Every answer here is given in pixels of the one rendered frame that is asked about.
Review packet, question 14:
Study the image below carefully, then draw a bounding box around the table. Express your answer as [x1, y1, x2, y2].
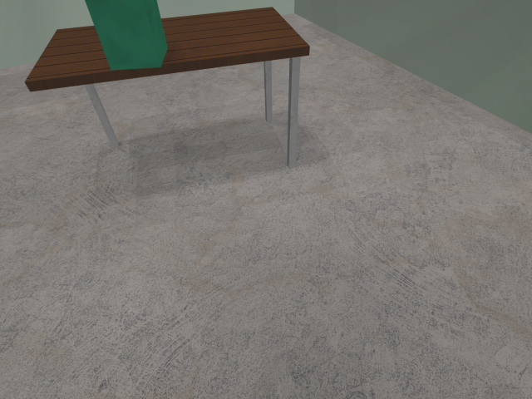
[25, 7, 310, 168]

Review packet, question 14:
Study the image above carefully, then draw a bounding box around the carton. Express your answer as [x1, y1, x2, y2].
[85, 0, 168, 70]

